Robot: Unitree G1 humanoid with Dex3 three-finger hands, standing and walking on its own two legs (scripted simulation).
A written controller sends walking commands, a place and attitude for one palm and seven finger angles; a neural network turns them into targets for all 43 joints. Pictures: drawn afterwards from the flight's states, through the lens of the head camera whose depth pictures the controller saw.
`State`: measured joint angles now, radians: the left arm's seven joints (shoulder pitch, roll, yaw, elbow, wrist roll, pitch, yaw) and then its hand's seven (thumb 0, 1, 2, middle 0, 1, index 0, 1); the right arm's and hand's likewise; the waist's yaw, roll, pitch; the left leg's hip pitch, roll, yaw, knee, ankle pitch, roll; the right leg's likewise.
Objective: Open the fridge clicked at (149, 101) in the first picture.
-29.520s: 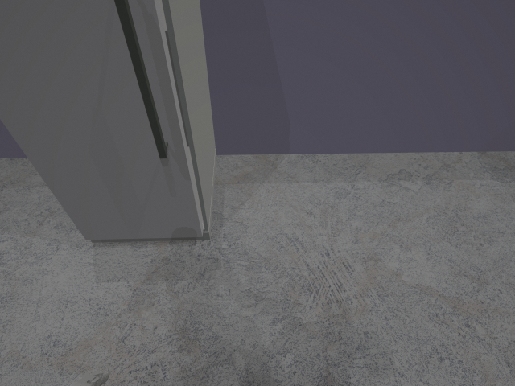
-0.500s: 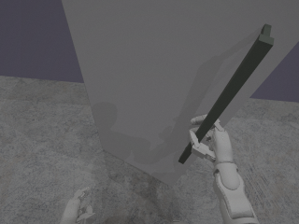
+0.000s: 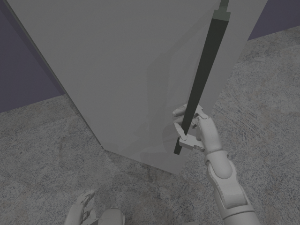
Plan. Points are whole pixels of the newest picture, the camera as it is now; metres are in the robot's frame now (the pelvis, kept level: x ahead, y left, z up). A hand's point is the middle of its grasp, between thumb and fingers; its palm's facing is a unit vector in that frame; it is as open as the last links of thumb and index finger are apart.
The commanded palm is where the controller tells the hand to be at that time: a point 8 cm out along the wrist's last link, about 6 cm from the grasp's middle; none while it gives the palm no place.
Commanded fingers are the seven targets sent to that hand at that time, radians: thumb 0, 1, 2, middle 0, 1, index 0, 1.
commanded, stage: walk backward, drawing the door open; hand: right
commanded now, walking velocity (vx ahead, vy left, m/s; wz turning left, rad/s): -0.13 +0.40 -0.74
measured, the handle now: (190, 109) +0.37 -0.08 +0.09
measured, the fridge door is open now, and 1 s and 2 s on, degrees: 41 57 55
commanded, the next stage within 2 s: stop walking and hold the door back in 0.78 s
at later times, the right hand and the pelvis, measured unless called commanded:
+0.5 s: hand (161, 156) +0.27 -0.01 +0.04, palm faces +0.24 +0.96 -0.12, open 5.9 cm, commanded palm +0.23 -0.05 +0.03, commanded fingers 0.00 -0.90 -0.90 0.45 1.40 0.45 1.40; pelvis -0.01 +0.21 +0.00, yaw -21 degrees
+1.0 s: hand (140, 169) +0.24 +0.03 +0.04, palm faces +0.67 +0.73 -0.14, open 5.6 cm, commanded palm +0.20 +0.00 +0.03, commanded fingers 0.00 -0.90 -0.90 0.45 1.40 0.45 1.40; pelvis +0.07 +0.37 +0.01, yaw -40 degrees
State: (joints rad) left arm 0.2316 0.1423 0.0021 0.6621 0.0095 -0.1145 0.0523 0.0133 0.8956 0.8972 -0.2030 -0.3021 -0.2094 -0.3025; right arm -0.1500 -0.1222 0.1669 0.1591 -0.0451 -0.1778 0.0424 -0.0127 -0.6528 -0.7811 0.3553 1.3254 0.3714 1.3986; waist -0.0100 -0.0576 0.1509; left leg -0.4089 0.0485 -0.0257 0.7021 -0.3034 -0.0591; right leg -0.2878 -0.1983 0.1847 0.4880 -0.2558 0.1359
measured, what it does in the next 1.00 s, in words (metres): steps to the left, turning right: left foot, then right foot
